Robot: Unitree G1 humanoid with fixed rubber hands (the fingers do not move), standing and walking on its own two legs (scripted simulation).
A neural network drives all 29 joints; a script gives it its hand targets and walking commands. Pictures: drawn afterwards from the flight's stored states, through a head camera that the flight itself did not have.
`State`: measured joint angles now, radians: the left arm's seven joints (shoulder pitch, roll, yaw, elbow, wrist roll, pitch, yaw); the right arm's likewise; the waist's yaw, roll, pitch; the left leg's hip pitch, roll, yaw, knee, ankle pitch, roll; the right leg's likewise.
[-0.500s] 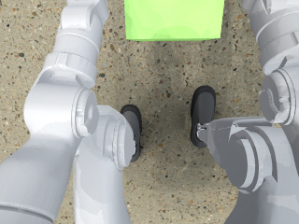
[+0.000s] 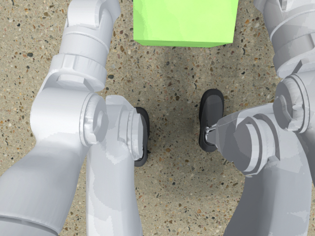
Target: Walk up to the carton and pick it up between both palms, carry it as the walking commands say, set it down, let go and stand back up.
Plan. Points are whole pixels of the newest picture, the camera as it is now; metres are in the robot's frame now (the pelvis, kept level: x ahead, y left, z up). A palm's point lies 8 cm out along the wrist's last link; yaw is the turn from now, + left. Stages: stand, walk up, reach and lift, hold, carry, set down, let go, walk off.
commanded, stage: reach and lift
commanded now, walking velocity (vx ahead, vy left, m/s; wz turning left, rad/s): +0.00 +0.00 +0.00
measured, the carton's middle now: out of the picture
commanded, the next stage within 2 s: none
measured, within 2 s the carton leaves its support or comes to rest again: neither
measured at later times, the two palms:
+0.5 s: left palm out of the picture +0.55 +0.14 -0.07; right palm out of the picture +0.56 -0.12 -0.10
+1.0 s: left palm out of the picture +0.53 +0.13 -0.01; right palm out of the picture +0.54 -0.13 -0.04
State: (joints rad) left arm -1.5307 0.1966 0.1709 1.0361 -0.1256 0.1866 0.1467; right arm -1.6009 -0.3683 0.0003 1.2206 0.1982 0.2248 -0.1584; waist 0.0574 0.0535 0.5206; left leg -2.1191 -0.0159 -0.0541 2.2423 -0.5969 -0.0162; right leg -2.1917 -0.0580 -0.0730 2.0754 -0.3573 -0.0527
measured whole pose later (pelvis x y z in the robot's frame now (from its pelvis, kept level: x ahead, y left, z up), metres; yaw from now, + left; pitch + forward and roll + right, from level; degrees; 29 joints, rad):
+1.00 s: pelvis -0.01 +0.00 +0.05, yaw +3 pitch +18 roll -3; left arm -1.39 0.01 0.30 0.76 0.03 0.31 0.35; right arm -1.37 -0.26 -0.19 0.86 0.05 0.41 -0.27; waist 0.03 0.08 0.52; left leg -1.83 -0.06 -0.07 2.13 -0.61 -0.02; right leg -1.88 -0.03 -0.06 1.99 -0.42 -0.02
